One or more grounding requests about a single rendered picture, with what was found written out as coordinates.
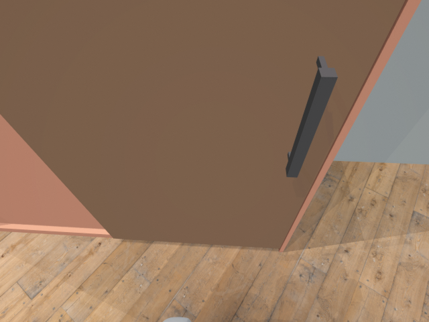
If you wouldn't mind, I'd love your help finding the handle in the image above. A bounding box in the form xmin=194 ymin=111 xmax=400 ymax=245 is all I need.
xmin=286 ymin=56 xmax=338 ymax=178

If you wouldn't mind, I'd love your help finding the wardrobe door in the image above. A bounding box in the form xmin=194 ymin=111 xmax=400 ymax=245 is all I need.
xmin=0 ymin=0 xmax=405 ymax=248
xmin=0 ymin=114 xmax=104 ymax=229

